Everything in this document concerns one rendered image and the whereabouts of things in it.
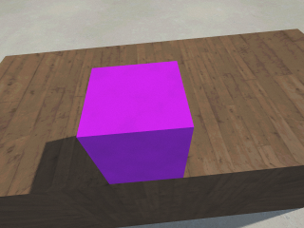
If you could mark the pedestal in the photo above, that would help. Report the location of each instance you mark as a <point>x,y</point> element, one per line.
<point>245,94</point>

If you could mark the carton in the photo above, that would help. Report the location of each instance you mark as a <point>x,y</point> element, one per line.
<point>136,123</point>

